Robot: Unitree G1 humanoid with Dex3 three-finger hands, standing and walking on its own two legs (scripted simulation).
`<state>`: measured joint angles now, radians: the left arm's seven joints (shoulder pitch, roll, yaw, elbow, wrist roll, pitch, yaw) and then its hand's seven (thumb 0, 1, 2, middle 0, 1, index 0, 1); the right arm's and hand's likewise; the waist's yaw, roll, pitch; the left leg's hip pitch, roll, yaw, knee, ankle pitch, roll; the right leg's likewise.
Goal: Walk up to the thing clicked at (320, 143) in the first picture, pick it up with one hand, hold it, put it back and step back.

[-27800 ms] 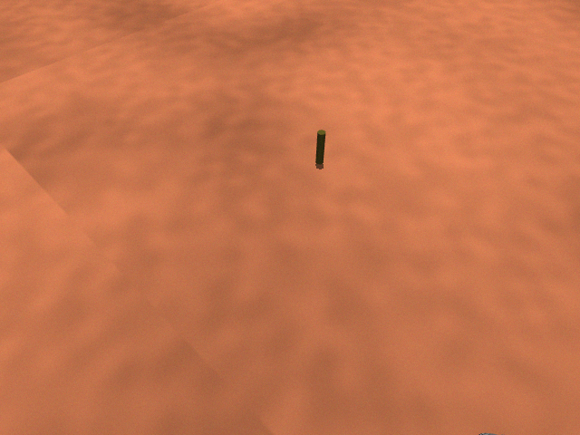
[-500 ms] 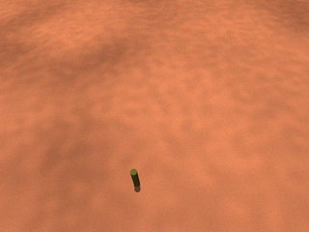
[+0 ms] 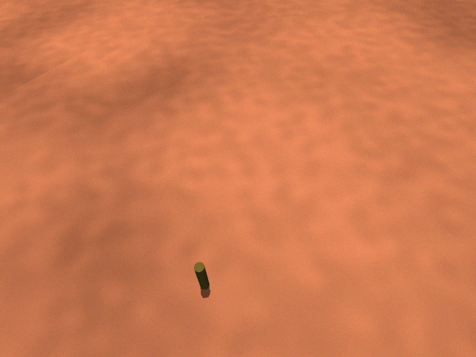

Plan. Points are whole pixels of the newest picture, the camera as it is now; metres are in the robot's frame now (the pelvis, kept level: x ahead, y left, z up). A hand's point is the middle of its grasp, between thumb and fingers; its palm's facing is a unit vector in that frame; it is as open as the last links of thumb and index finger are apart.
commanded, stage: stand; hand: left
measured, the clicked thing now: (202, 276) +0.50 +0.18 -0.69
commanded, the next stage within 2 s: step back in 0.64 s
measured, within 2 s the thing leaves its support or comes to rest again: neither
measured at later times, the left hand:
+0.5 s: hand out of the picture +0.09 +0.24 -0.15, palm faces -0.02 -0.94 -0.34, open 7.4 cm
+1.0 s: hand out of the picture +0.11 +0.30 -0.18, palm faces -0.01 -0.93 -0.36, open 7.4 cm
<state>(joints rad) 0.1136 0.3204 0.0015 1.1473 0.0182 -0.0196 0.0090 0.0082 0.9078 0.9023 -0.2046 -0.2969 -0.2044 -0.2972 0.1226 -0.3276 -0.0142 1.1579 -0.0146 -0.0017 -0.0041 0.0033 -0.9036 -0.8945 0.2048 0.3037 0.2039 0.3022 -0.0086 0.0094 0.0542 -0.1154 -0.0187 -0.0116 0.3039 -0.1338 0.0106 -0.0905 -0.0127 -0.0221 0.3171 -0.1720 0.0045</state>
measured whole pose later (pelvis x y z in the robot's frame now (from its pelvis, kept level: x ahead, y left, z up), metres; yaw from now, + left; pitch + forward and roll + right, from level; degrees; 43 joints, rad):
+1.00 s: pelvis -0.04 +0.04 -0.02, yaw +1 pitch -1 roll -1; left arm 0.01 0.40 0.06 0.93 0.01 0.05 0.02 0.01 0.91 0.90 -0.20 -0.30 -0.20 -0.30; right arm 0.14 -0.38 -0.06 0.97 -0.02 0.04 0.01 0.00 -0.90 -0.89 0.20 0.30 0.20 0.30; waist -0.03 -0.03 0.19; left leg -0.30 -0.05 -0.02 0.66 -0.33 0.06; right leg -0.41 0.03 0.10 0.86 -0.50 -0.02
